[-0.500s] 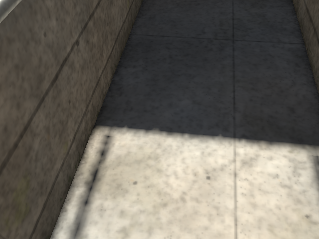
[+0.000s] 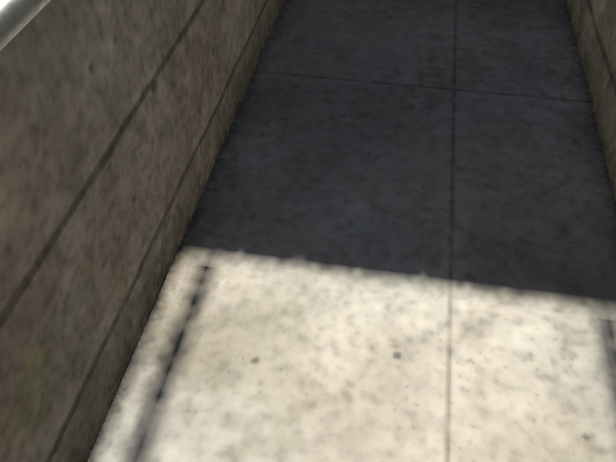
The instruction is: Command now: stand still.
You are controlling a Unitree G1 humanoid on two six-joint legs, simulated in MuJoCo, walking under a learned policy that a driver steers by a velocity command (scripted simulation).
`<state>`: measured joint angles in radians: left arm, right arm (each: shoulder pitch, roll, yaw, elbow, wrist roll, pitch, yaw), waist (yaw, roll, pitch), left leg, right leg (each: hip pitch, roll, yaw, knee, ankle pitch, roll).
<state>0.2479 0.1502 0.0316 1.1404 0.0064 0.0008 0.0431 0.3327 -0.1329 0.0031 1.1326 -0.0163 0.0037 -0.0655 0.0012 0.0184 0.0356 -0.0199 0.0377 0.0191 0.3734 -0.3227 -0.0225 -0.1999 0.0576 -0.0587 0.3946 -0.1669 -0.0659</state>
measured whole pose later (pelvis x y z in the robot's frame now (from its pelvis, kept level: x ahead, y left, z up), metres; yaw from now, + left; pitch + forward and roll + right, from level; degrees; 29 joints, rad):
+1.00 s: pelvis +0.02 +0.01 +0.00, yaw +0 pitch -1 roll -1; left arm 0.26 0.13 0.01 1.16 0.01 -0.01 0.04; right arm 0.39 -0.10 0.00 1.12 -0.01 -0.02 -0.06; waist 0.01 0.01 0.04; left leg -0.01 0.02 0.02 0.37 -0.35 0.00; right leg -0.20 0.05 -0.04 0.43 -0.21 -0.05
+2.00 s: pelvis +0.09 -0.02 -0.02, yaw +0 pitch +0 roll +1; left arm 0.17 0.20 0.06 0.98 0.02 -0.06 -0.03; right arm 0.59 -0.16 -0.05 1.14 -0.02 -0.06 -0.03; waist -0.03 0.04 0.03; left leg 0.06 0.05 0.02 0.43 -0.48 -0.01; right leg -0.41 -0.02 -0.08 0.62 -0.25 -0.06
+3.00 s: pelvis +0.35 -0.06 +0.00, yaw +0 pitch -1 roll +0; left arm 0.39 0.15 0.03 1.12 0.02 -0.02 0.03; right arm 0.35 -0.14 -0.04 1.08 -0.02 0.00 -0.02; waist 0.02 0.00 -0.02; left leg -0.32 0.00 0.07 0.66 -0.36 0.06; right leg -0.11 0.02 -0.01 0.40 -0.28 -0.04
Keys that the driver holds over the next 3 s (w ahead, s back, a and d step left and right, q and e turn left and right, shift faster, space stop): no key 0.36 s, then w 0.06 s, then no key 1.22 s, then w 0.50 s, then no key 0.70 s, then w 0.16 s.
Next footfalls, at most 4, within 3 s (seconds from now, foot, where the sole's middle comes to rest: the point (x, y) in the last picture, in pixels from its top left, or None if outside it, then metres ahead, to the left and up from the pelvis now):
2.00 right None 0.20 -0.12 -0.78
2.44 left None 0.41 0.05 -0.78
2.76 right None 0.35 -0.16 -0.78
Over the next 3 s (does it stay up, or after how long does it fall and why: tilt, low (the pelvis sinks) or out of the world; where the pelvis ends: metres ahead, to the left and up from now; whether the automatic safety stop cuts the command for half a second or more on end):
stays up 0.35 -0.06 0.00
